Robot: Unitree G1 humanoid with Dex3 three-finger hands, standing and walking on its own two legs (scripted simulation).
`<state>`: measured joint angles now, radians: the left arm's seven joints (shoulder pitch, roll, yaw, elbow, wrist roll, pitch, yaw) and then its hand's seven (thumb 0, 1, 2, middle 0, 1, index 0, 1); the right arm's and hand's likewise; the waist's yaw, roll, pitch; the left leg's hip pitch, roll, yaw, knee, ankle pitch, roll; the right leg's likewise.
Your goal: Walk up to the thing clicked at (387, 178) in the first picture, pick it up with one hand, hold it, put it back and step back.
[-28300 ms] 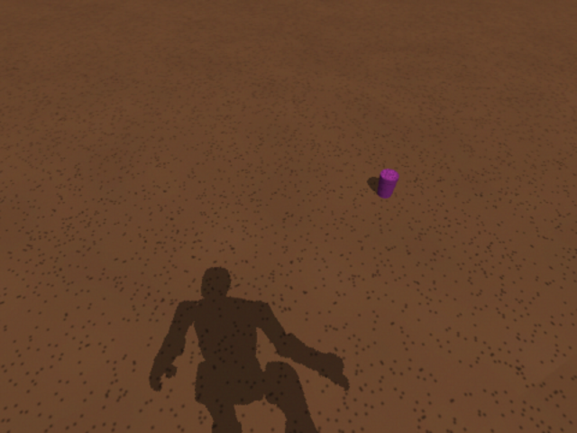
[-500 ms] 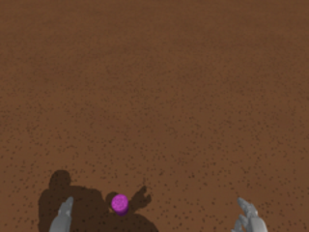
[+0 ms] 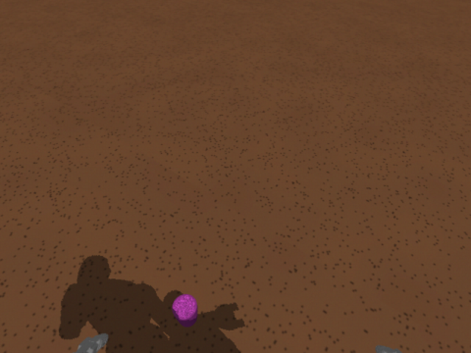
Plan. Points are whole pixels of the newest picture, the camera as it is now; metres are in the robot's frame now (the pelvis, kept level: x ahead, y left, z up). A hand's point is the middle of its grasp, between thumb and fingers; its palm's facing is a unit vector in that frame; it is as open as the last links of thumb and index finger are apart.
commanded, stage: stand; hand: left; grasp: from the side
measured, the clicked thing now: (186, 312) +0.42 +0.19 -0.68
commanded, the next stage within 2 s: step back in 1.94 s
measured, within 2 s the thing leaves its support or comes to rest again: neither
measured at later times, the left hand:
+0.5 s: hand out of the picture +0.03 +0.26 -0.12, palm faces +0.00 -0.94 -0.35, open 7.4 cm
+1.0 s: hand out of the picture +0.05 +0.24 -0.13, palm faces -0.03 -0.94 -0.33, open 7.4 cm
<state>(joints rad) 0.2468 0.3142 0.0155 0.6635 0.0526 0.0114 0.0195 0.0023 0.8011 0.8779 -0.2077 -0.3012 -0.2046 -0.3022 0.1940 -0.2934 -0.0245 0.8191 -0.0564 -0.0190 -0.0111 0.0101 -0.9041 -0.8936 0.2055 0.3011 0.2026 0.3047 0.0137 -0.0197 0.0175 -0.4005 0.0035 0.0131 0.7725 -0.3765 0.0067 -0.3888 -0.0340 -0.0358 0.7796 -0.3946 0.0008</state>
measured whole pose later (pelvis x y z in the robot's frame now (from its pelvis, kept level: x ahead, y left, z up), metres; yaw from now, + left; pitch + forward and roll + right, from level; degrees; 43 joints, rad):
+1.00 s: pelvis +0.00 +0.00 +0.04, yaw -1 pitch -3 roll +0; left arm 0.14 0.32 0.00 1.16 0.02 -0.02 0.01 0.00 0.90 0.90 -0.21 -0.30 -0.20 -0.30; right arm 0.15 -0.33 -0.01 1.15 -0.02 0.00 0.00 0.01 -0.91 -0.89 0.20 0.30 0.20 0.30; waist 0.01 0.01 0.07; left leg -0.14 0.00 0.02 0.36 -0.16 0.00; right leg -0.14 -0.03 -0.03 0.37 -0.18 0.01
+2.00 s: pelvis +0.01 +0.00 +0.04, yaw -1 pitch -3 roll +0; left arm 0.10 0.34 0.03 1.12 0.01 -0.01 0.00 0.00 0.90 0.90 -0.21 -0.30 -0.20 -0.30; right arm 0.10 -0.34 -0.02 1.13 -0.01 0.01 0.01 0.00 -0.91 -0.89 0.20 0.30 0.20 0.30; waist 0.00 0.01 0.07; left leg -0.13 0.02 0.03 0.35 -0.18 0.00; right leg -0.13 -0.01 -0.02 0.36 -0.19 0.00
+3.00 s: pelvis -0.19 +0.05 +0.02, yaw -4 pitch -1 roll +1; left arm 0.13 0.35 0.07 0.80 0.04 0.04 0.01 0.00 0.90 0.90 -0.21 -0.30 -0.21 -0.30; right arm 0.15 -0.42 -0.05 0.89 0.00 0.04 -0.02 0.00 -0.91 -0.89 0.20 0.30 0.20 0.30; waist 0.02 -0.01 0.16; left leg -0.33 -0.08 -0.10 0.94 -0.51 -0.02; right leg -0.34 0.00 0.04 0.58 -0.22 -0.02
